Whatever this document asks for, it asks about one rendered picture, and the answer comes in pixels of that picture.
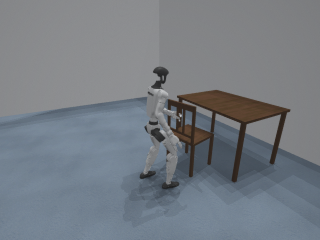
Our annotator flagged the left robot forearm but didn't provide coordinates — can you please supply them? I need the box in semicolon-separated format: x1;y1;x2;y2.
163;108;172;116

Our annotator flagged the left robot foot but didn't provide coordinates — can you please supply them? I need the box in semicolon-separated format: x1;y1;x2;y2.
140;171;156;179

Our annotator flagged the chair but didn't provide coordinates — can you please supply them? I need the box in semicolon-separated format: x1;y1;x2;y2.
166;99;214;177

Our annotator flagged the robot left hand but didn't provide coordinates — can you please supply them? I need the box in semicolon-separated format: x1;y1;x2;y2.
171;111;182;122

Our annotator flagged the table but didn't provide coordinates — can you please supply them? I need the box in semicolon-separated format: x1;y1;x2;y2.
177;90;291;183

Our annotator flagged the right robot forearm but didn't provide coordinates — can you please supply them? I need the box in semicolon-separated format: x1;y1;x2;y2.
157;112;174;138

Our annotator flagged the robot right hand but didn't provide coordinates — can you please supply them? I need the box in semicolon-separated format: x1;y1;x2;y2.
169;135;182;152

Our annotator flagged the right robot foot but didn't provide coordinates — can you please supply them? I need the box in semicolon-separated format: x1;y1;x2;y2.
162;181;179;189

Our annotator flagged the robot foot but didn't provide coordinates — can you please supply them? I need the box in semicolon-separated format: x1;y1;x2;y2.
162;181;179;189
140;171;156;179

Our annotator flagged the robot right upper arm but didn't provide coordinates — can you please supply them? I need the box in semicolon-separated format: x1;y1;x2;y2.
154;89;169;119

